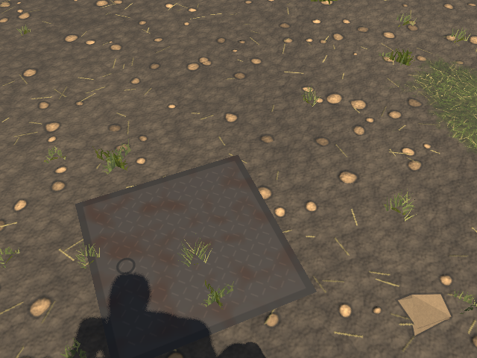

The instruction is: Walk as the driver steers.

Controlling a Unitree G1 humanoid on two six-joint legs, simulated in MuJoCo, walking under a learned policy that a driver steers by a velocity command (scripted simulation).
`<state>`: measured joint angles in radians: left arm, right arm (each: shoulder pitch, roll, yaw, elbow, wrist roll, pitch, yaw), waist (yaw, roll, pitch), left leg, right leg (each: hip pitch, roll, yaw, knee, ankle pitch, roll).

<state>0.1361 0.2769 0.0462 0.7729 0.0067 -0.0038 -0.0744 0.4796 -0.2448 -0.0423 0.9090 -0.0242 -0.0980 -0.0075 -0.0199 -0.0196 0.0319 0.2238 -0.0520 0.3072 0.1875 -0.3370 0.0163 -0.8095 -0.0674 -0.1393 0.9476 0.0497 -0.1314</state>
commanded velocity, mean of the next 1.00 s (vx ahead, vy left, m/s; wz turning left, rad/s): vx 0.82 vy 0.00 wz -0.58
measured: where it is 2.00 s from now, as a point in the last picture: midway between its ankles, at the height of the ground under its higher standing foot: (304, 215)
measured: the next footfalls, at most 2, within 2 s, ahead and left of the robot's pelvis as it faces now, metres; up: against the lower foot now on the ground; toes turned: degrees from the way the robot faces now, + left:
right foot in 0.10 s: +0.29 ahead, -0.01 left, +0.00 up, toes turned -10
left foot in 0.52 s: +0.74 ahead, +0.05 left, +0.00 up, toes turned -34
